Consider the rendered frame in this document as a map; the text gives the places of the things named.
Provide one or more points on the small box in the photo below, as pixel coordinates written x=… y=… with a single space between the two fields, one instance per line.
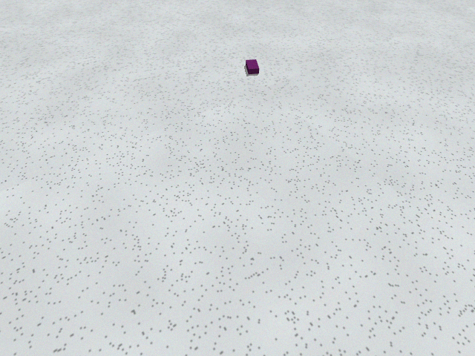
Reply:
x=252 y=66

